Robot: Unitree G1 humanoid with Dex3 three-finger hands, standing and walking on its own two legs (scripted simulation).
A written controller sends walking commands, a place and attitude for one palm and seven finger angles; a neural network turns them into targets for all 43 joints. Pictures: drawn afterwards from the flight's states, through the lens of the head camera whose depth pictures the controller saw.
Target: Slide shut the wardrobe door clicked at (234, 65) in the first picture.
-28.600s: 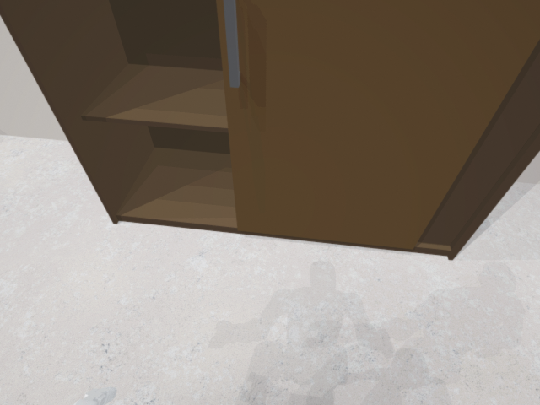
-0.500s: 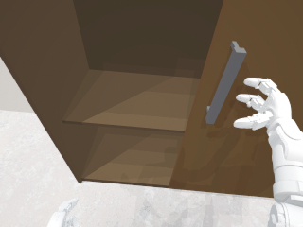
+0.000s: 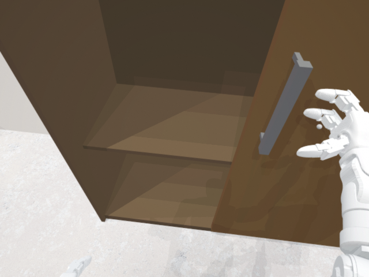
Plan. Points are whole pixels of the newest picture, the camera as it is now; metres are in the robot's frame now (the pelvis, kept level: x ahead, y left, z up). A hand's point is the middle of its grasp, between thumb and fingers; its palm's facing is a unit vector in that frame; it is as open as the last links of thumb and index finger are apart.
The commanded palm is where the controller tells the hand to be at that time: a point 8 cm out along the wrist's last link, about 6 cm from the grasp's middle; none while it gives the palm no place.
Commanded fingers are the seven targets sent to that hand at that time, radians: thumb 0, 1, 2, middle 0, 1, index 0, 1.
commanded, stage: move the hooked fingers beside the handle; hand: right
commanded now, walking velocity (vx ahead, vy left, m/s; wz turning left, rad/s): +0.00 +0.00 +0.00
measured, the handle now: (278, 109) +0.46 -0.16 +0.16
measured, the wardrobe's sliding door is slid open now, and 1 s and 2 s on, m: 0.58 0.58 0.58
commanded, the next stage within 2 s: feel for the door with the fingertips in 0.62 s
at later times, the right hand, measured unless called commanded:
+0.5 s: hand (310, 122) +0.42 -0.21 +0.17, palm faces +0.04 +1.00 -0.01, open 13.8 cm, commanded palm +0.39 -0.26 +0.16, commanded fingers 0.00 0.50 -0.30 0.30 1.20 0.30 1.20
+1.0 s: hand (305, 124) +0.42 -0.20 +0.16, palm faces +0.04 +1.00 -0.02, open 13.9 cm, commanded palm +0.40 -0.24 +0.16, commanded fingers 0.00 0.50 -0.30 0.30 1.20 0.30 1.20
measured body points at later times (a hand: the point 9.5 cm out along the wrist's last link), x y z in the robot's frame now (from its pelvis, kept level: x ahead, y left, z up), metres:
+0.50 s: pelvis +0.00 +0.00 +0.00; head +0.01 +0.00 +0.45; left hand +0.12 +0.25 -0.10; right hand +0.41 -0.26 +0.17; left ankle -0.06 +0.11 -0.73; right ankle +0.04 -0.11 -0.73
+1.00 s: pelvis +0.00 +0.00 +0.00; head +0.02 +0.01 +0.45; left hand +0.10 +0.26 -0.11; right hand +0.41 -0.26 +0.16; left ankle -0.06 +0.11 -0.73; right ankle +0.04 -0.11 -0.73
